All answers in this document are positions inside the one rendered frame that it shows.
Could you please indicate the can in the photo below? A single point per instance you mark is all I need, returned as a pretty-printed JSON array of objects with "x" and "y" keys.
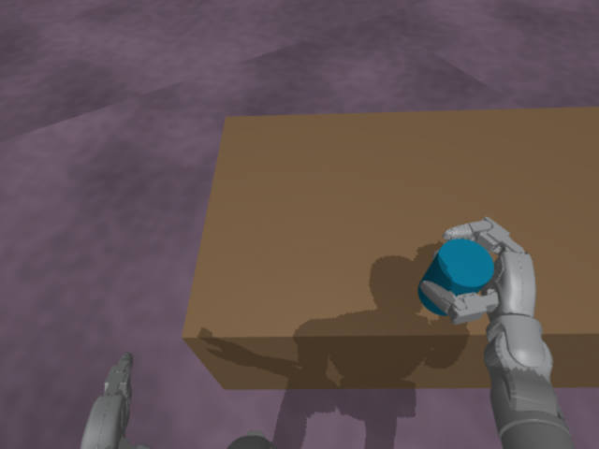
[{"x": 461, "y": 266}]

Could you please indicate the right robot arm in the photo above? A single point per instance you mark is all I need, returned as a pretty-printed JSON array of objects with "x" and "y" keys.
[{"x": 525, "y": 407}]

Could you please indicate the right robot hand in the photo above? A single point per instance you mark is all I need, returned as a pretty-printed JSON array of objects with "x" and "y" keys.
[{"x": 511, "y": 289}]

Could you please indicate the left robot hand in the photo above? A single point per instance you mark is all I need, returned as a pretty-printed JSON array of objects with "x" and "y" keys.
[{"x": 108, "y": 419}]

